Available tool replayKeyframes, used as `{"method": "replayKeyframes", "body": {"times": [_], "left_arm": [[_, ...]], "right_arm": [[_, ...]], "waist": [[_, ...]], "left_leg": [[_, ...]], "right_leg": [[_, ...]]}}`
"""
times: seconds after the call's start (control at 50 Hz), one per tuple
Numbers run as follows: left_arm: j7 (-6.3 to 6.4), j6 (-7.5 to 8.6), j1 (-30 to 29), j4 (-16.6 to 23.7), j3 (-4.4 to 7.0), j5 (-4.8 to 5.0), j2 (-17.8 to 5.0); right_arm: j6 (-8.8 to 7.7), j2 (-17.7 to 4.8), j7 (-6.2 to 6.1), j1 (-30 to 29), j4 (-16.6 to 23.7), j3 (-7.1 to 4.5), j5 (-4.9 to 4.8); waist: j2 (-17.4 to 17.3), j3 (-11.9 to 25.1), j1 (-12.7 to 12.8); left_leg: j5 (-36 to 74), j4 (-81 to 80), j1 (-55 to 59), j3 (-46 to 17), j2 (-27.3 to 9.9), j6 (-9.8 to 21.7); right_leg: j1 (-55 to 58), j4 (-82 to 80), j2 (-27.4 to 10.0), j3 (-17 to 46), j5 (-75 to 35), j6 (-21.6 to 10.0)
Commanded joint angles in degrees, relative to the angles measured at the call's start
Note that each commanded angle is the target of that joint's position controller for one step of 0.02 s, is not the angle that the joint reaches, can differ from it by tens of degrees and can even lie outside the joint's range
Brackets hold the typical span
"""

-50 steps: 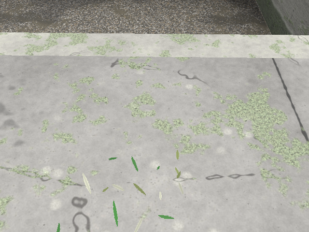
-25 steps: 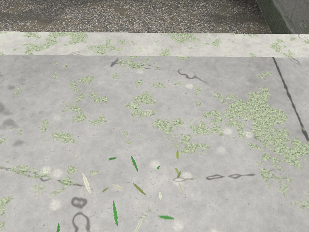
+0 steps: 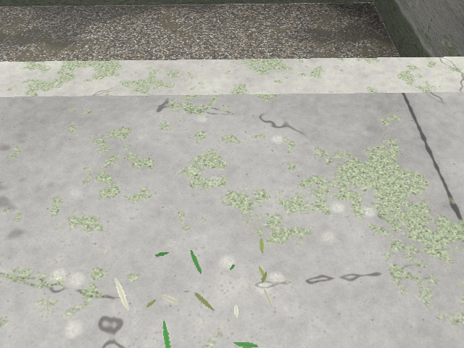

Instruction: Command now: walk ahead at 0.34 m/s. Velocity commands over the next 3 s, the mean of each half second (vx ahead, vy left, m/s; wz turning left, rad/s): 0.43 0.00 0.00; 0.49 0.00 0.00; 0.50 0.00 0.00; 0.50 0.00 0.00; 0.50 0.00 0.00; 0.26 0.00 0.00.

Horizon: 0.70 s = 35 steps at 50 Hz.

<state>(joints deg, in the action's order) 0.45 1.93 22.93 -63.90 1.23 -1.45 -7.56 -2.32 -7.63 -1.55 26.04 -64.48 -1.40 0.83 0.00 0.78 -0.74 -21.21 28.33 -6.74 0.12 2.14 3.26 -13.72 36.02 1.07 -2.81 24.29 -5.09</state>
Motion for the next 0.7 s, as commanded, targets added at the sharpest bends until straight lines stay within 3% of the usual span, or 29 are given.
{"method": "replayKeyframes", "body": {"times": [0.02,0.06,0.08,0.1,0.12,0.14,0.16,0.18,0.2,0.22,0.26,0.3,0.4,0.46,0.5,0.54,0.56,0.58,0.6,0.62,0.64,0.66,0.7], "left_arm": [[-0.91,2.78,-9.06,7.55,0.73,-0.38,-3.28],[-1.45,3.57,-7.67,8.09,1.21,0.41,-3.58],[-1.66,3.80,-4.96,7.63,1.38,0.92,-3.27],[-1.73,3.88,0.98,5.72,1.65,1.35,-2.71],[-1.38,3.83,9.57,2.73,2.69,1.40,-4.13],[-0.45,3.92,18.53,1.45,4.56,0.34,-10.44],[-0.36,3.03,22.62,-0.62,5.15,0.29,-12.85],[-0.15,2.37,15.80,0.91,4.06,0.00,-9.53],[-0.34,2.44,9.96,2.85,3.52,-0.02,-8.33],[-0.43,2.67,6.28,3.95,3.06,-0.08,-7.61],[-0.19,3.49,5.13,3.81,1.92,0.40,-5.70],[0.10,4.05,8.27,2.16,1.37,0.77,-5.62],[0.34,4.54,9.15,1.61,0.21,0.72,-5.61],[0.74,5.04,10.01,0.98,0.25,0.77,-7.24],[1.05,5.35,8.76,0.98,0.54,0.82,-8.72],[1.30,4.89,6.48,1.36,1.04,0.49,-10.21],[1.06,4.60,5.54,1.60,1.17,0.77,-10.43],[0.61,4.38,6.90,2.92,0.58,0.85,-7.27],[-0.28,4.02,13.88,3.22,0.47,2.68,-2.75],[-0.20,3.66,7.48,4.79,1.18,1.35,-7.10],[-0.51,3.78,1.57,6.71,1.60,0.80,-8.09],[-0.64,3.80,0.36,6.90,1.64,0.68,-6.93],[-1.02,2.34,2.32,6.26,1.41,-0.63,-4.20]], "right_arm": [[-0.72,-8.29,-0.08,9.82,-1.20,-2.17,0.33],[-1.22,-8.30,-0.15,7.50,-0.55,-2.33,0.50],[-1.35,-8.47,-0.13,4.67,0.27,-2.40,0.19],[-1.47,-8.33,0.03,0.43,1.51,-2.35,-0.30],[-2.05,-7.72,0.36,-3.22,2.93,-2.08,-0.49],[-2.76,-4.97,0.98,-6.37,5.66,-1.17,-0.95],[-3.04,-5.18,1.30,-5.08,6.82,-1.41,0.02],[-2.71,-6.03,1.44,-6.71,6.81,-1.72,1.35],[-2.94,-4.14,1.89,-7.04,6.90,-1.33,1.13],[-3.03,-3.51,2.30,-7.19,6.76,-1.31,0.68],[-2.03,-3.89,2.89,-6.68,6.80,-1.77,1.04],[-1.08,-4.14,3.17,-8.10,7.53,-2.10,1.06],[-0.66,-2.95,3.65,-23.26,13.44,-1.09,0.44],[-0.60,-3.88,3.39,-26.71,14.98,-0.84,-0.02],[-0.81,-6.23,2.69,-22.74,14.19,-1.65,0.02],[-1.40,-8.77,1.88,-9.58,9.90,-3.16,0.09],[-1.64,-10.27,1.41,-1.94,7.37,-4.04,0.76],[-1.71,-15.24,1.07,5.13,6.27,-5.40,2.08],[-1.19,-16.35,1.76,3.04,6.89,-5.68,1.54],[-1.01,-14.43,2.23,-4.97,8.03,-5.29,-0.23],[-1.39,-10.31,2.39,-10.05,9.01,-4.06,-0.56],[-1.99,-7.39,2.46,-11.41,8.48,-3.19,-0.15],[-3.21,-5.03,1.77,-9.55,6.67,-2.06,0.01]], "waist": [[-8.26,-14.65,-3.35],[-6.67,-13.32,-1.28],[-6.09,-12.19,1.02],[-5.05,-10.46,4.72],[-1.64,-6.96,9.05],[12.05,-3.39,13.26],[17.12,-3.10,11.47],[6.45,-6.90,7.23],[2.08,-8.70,4.89],[0.16,-8.90,3.08],[1.99,-8.06,1.14],[3.74,-7.34,0.61],[4.81,-10.47,1.82],[6.31,-9.97,1.86],[6.71,-6.57,-0.80],[6.79,0.48,-6.73],[5.45,3.80,-10.25],[-1.95,9.58,-11.17],[-12.41,15.23,-5.32],[-3.84,7.75,-3.80],[-1.09,0.22,-2.72],[2.19,-4.01,-0.55],[1.05,-4.82,2.59]], "left_leg": [[-11.73,-18.59,4.56,-28.14,-20.62,13.23],[-1.09,-16.40,5.06,-23.26,-19.60,11.75],[2.42,-14.79,1.70,-19.28,-17.71,10.12],[6.33,-11.62,-5.76,-13.89,-14.46,7.88],[13.22,-3.81,-15.40,-7.99,-10.17,5.25],[9.14,16.61,-25.88,2.04,-1.89,1.52],[-7.07,30.94,-34.42,3.12,1.24,1.09],[-5.12,38.12,-36.62,-0.37,-3.17,2.16],[0.27,38.83,-35.75,-1.42,-4.98,2.40],[4.13,37.67,-34.18,-1.30,-6.14,2.25],[7.06,35.12,-32.69,0.39,-6.64,1.25],[8.31,34.25,-33.78,2.67,-5.54,0.64],[15.89,17.43,-31.03,7.38,-3.21,0.06],[18.26,7.80,-22.80,9.56,-0.80,1.97],[16.92,6.51,-16.42,9.56,1.38,4.35],[15.16,3.75,-4.46,7.79,2.85,6.63],[15.01,-0.15,5.48,5.44,0.45,7.80],[5.66,-1.52,15.55,-10.08,-13.36,10.66],[0.88,-11.26,25.41,-41.18,-26.29,19.55],[-10.10,-16.05,17.46,-37.90,-23.64,17.97],[-9.30,-18.07,8.75,-29.96,-21.99,15.91],[-1.98,-19.94,1.45,-24.15,-19.78,13.83],[8.54,-20.75,-5.68,-15.00,-15.59,10.80]], "right_leg": [[-22.00,4.88,-2.10,-0.78,1.39,-0.49],[-19.32,2.47,-2.76,-0.32,0.59,-0.39],[-12.52,-2.31,-1.95,-1.25,-2.79,-0.36],[0.33,-7.78,0.11,-2.54,-7.02,-0.51],[16.94,-10.78,0.55,-0.04,-8.78,-1.10],[27.12,-22.02,-13.08,20.70,3.69,-4.53],[29.60,-26.26,-22.21,37.39,-0.90,-8.43],[24.30,-24.48,-21.92,32.94,-2.86,-8.02],[19.31,-24.94,-20.13,27.64,-7.66,-7.19],[16.48,-26.22,-17.79,22.70,-10.43,-6.12],[15.64,-26.91,-14.15,15.15,-20.72,-4.47],[17.06,-25.51,-12.73,10.34,-35.38,-3.84],[11.77,-27.18,-9.78,3.85,-46.60,-3.10],[12.06,-26.49,-10.93,2.65,-55.86,-2.84],[15.32,-20.39,-12.02,1.80,-69.08,-2.32],[16.83,-4.68,-12.13,1.42,-72.20,-2.15],[11.70,7.24,-10.45,0.48,-62.73,-2.00],[1.91,27.26,-5.80,-2.04,-36.75,-1.86],[-16.19,47.56,4.66,2.09,4.60,-0.38],[-22.18,47.86,0.01,6.25,-0.97,-1.63],[-23.11,44.52,-2.46,5.78,-5.73,-1.81],[-20.37,40.15,-4.36,5.77,-7.85,-1.77],[-13.78,34.20,-6.30,5.84,-8.62,-0.49]]}}
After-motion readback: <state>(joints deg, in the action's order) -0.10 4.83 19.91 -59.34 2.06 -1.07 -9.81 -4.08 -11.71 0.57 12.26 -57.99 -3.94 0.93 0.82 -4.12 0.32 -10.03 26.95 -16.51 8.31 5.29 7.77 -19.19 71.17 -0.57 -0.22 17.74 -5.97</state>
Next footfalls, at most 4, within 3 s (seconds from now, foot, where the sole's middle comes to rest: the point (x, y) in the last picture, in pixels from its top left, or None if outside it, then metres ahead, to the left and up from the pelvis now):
0.12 right None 0.09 -0.11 -0.77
0.58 left None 0.45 0.03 -0.77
1.12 right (282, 275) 0.77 -0.13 -0.77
1.68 left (226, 202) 1.08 0.05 -0.77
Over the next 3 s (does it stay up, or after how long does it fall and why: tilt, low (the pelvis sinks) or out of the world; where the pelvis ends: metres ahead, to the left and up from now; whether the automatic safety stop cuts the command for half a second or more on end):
stays up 1.48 -0.03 0.00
